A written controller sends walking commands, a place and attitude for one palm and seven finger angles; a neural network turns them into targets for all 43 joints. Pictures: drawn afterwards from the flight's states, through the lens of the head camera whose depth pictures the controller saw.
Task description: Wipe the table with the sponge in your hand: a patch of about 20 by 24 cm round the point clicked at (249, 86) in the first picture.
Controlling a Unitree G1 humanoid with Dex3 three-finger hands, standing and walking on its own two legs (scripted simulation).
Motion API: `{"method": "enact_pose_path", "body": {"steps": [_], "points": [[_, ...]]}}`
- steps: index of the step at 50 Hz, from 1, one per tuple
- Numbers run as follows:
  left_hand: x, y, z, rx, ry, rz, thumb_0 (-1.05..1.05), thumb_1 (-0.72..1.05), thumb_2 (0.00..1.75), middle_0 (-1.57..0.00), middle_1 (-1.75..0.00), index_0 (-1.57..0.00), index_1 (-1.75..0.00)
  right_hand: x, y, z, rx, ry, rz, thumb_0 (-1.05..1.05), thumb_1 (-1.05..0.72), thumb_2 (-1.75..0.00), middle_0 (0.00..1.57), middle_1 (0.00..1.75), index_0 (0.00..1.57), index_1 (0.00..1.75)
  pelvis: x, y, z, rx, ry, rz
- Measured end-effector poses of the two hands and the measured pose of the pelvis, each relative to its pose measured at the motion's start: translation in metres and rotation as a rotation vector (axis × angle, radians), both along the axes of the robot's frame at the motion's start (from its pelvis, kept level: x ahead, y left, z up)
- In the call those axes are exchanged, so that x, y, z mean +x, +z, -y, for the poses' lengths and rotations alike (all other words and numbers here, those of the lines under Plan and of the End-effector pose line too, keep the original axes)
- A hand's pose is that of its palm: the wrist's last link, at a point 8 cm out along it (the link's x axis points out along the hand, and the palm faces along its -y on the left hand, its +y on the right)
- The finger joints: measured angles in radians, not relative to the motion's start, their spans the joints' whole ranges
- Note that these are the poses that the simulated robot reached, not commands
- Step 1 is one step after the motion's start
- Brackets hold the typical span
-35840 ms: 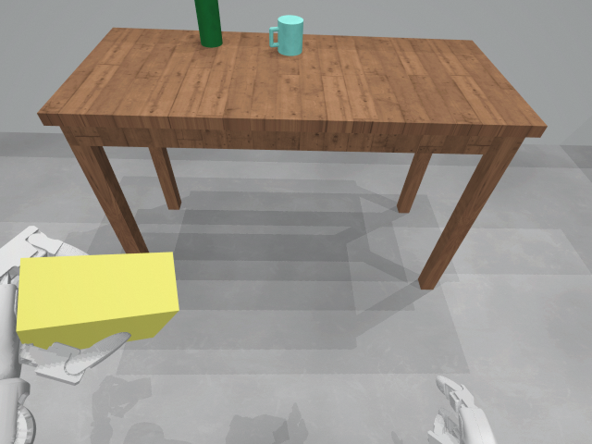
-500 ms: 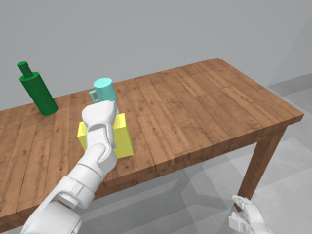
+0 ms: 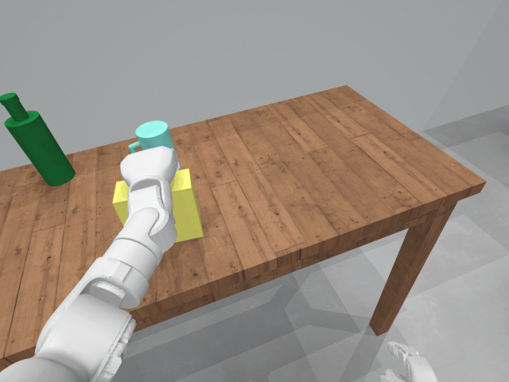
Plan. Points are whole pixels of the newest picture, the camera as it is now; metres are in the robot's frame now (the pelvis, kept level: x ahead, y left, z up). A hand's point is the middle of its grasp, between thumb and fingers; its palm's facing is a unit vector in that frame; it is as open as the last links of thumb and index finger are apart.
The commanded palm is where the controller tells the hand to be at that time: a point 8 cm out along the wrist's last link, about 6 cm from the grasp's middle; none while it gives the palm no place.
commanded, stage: wipe forward along the third lane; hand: left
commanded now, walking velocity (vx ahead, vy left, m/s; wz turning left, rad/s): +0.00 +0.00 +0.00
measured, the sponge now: (164, 218) +0.39 +0.20 +0.06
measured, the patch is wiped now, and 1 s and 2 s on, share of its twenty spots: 0.95 1.00 1.00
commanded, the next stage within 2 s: wipe back along the third lane in 0.70 s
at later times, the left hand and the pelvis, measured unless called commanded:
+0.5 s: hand (152, 173) +0.45 +0.22 +0.12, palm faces -0.07 -0.04 -1.00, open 10.1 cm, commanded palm +0.44 +0.23 +0.16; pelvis +0.01 +0.01 +0.00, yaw +0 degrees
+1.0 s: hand (149, 165) +0.48 +0.24 +0.12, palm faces -0.03 -0.04 -1.00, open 10.1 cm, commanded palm +0.45 +0.23 +0.16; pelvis +0.02 +0.06 +0.00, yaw -1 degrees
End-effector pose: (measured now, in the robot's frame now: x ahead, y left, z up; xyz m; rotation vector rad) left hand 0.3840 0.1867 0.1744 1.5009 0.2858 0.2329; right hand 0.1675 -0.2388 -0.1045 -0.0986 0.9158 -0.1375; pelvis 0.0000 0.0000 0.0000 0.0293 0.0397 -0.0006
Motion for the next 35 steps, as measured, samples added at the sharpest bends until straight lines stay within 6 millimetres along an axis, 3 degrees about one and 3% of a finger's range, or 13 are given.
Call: {"method": "enact_pose_path", "body": {"steps": [18,35], "points": [[0.036,0.001,-0.022,0.019,-0.004,-0.038,0.00,-0.55,1.06,-0.74,-1.37,-0.77,-1.35,-0.037,-0.013,0.011,-0.032,-0.060,-0.111,0.01,-0.90,-0.90,0.20,0.30,0.20,0.30,0.006,0.000,-0.005,-0.008,-0.003,-0.051],[0.073,0.003,-0.038,0.025,0.005,-0.061,0.01,-0.55,1.07,-0.74,-1.37,-0.77,-1.35,-0.064,-0.020,0.000,-0.038,-0.109,-0.205,0.00,-0.90,-0.90,0.20,0.30,0.20,0.30,0.014,0.000,-0.024,-0.024,-0.004,-0.102]]}}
